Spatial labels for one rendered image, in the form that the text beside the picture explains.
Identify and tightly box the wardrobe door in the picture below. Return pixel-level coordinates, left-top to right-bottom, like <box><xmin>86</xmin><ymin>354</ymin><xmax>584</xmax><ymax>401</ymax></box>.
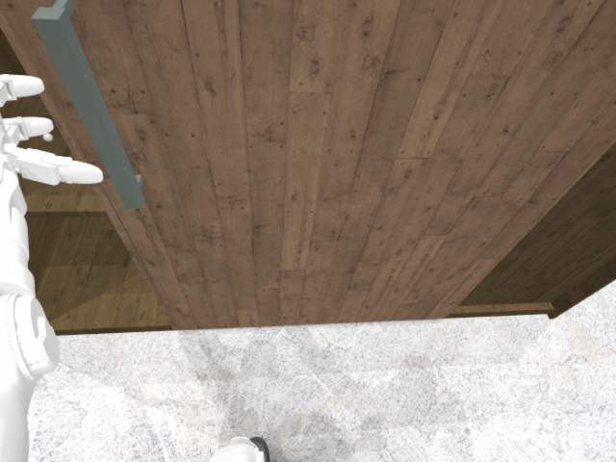
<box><xmin>0</xmin><ymin>0</ymin><xmax>616</xmax><ymax>331</ymax></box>
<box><xmin>457</xmin><ymin>142</ymin><xmax>616</xmax><ymax>306</ymax></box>

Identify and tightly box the robot left hand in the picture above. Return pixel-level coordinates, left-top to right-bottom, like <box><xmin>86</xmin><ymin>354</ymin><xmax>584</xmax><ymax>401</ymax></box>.
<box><xmin>0</xmin><ymin>74</ymin><xmax>103</xmax><ymax>186</ymax></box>

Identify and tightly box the left robot forearm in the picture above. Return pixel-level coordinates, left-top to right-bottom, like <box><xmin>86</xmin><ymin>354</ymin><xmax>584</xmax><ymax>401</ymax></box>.
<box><xmin>0</xmin><ymin>154</ymin><xmax>36</xmax><ymax>298</ymax></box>

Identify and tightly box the left robot foot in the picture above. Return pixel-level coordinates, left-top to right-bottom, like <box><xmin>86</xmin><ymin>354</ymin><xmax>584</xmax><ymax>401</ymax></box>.
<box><xmin>249</xmin><ymin>437</ymin><xmax>270</xmax><ymax>462</ymax></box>

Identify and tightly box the left robot upper arm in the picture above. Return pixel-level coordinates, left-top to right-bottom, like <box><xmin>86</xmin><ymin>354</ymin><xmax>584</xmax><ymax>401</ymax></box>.
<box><xmin>0</xmin><ymin>294</ymin><xmax>60</xmax><ymax>462</ymax></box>

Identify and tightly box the left robot shin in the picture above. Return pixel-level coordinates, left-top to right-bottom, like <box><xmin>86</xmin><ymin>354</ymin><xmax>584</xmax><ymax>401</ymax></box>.
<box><xmin>229</xmin><ymin>437</ymin><xmax>257</xmax><ymax>448</ymax></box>

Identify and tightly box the handle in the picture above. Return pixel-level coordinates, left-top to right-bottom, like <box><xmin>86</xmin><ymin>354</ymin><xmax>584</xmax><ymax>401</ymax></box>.
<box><xmin>31</xmin><ymin>0</ymin><xmax>144</xmax><ymax>209</ymax></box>

